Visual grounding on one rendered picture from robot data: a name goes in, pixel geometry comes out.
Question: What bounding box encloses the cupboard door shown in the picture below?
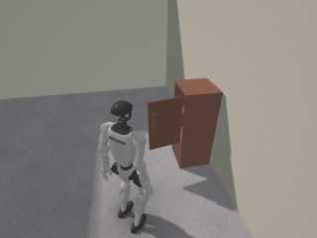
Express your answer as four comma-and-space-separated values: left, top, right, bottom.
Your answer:
148, 96, 183, 150

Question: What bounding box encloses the right robot forearm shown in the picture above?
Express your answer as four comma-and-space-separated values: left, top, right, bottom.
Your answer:
137, 161, 150, 189

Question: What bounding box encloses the left robot forearm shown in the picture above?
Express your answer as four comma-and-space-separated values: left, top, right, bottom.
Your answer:
98, 151, 110, 169

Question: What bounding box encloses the right robot hand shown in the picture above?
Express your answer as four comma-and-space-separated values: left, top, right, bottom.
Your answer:
142, 184, 154, 202

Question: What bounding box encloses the handle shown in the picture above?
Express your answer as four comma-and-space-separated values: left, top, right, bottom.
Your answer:
152, 112, 156, 129

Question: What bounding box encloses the robot right upper arm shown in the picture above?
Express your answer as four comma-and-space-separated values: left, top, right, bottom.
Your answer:
132, 131, 147, 170

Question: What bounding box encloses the robot head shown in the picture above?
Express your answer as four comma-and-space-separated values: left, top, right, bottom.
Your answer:
110, 100, 134, 135

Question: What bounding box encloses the robot left upper arm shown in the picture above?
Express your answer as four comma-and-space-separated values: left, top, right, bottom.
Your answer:
98, 122, 114, 154

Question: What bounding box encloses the robot left foot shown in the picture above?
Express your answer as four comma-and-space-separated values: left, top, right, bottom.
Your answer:
118, 200, 134, 218

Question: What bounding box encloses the left robot hand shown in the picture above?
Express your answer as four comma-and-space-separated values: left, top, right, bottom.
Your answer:
101, 166, 113, 180

